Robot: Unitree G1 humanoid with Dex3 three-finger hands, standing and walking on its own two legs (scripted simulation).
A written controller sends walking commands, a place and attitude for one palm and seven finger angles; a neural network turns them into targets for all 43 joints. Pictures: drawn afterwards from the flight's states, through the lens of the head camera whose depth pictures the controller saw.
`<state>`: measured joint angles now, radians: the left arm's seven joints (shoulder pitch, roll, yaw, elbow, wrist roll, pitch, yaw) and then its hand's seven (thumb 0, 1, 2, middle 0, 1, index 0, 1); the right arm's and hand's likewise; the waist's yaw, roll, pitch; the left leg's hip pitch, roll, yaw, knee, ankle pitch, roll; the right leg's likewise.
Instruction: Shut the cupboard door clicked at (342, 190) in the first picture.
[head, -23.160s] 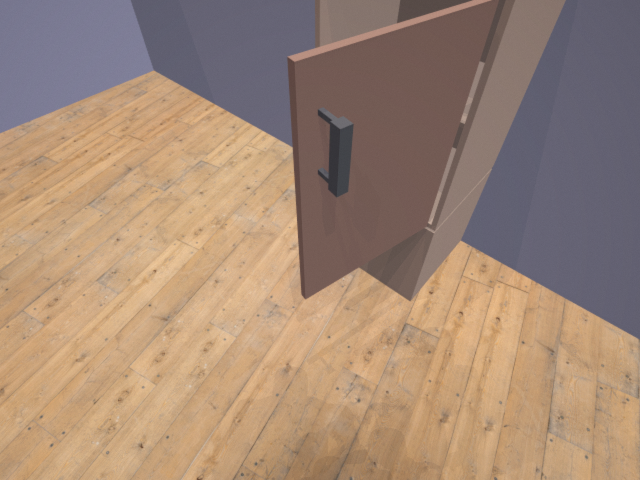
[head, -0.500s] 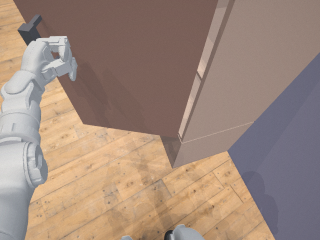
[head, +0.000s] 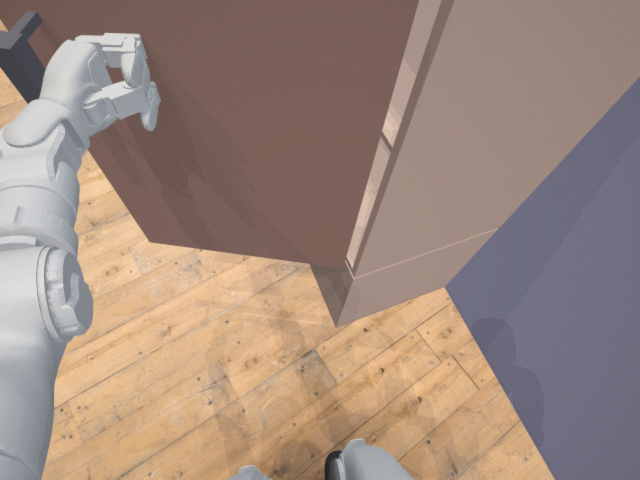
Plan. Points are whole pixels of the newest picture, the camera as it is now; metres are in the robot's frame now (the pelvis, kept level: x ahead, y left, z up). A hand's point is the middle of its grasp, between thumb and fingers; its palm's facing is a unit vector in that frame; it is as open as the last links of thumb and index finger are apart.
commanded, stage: push the door shut along its arc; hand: left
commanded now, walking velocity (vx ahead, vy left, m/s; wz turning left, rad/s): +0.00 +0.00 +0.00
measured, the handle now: (51, 82) +0.57 +0.25 +0.13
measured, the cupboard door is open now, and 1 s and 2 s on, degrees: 62 48 48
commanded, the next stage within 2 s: pull the fist back off the door in 0.38 s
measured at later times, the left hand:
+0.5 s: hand (166, 72) +0.56 +0.12 +0.15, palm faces -0.36 -0.93 +0.00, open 3.2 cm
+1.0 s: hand (169, 74) +0.55 +0.11 +0.15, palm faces +0.04 -1.00 -0.02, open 3.1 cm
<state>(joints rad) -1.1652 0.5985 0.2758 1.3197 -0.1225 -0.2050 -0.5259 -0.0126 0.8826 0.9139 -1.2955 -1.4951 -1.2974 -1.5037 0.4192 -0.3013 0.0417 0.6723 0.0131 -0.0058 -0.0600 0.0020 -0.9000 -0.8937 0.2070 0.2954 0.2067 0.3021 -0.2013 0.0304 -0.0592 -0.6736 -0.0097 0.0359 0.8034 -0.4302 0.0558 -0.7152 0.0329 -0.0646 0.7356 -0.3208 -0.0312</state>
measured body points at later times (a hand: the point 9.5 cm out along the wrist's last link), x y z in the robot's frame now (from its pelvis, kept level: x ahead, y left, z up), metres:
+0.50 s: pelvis -0.01 -0.01 -0.02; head +0.15 +0.01 +0.40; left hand +0.57 +0.17 +0.15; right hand -0.06 -0.29 -0.12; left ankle -0.03 +0.08 -0.70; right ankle +0.01 -0.10 -0.70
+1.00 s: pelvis +0.01 -0.01 +0.01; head +0.10 -0.01 +0.45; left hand +0.54 +0.16 +0.16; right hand -0.05 -0.25 -0.11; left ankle -0.03 +0.08 -0.70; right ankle +0.01 -0.10 -0.70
